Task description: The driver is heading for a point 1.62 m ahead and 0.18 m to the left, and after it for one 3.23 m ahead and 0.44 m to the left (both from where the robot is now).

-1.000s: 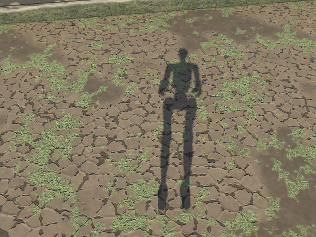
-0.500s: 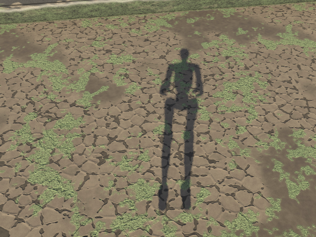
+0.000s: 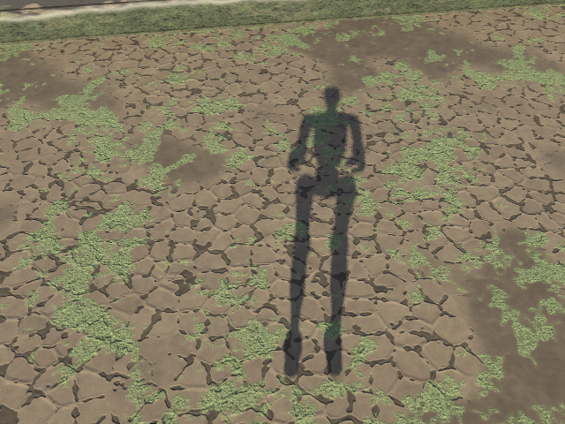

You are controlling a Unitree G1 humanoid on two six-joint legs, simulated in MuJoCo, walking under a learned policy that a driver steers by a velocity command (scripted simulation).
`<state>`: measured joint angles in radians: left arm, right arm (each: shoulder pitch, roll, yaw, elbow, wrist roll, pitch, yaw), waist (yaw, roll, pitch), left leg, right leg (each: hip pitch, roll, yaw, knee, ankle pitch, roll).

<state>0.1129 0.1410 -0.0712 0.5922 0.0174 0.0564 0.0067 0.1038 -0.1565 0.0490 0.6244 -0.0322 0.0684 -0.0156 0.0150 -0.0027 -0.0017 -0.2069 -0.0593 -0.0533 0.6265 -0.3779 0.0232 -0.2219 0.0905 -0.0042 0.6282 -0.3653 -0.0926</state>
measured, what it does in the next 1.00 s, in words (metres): stands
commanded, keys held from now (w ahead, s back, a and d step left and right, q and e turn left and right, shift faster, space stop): w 1.00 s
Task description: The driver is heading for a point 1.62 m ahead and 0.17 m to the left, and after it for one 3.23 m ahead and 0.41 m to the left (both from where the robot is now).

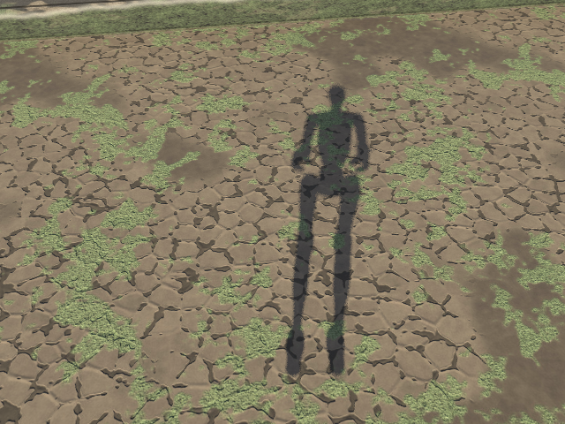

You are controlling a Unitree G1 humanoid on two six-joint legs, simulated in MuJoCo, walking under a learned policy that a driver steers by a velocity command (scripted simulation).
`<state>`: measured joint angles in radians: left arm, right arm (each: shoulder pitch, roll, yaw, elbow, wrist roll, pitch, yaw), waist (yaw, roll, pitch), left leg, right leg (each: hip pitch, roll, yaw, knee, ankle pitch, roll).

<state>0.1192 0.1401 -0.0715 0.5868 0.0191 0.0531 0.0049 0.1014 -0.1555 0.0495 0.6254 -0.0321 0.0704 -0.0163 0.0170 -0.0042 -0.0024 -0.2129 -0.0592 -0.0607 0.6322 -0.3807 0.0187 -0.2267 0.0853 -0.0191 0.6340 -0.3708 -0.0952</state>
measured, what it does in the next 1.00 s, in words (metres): stands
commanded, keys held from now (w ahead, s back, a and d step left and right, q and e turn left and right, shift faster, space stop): w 0.22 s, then no key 0.78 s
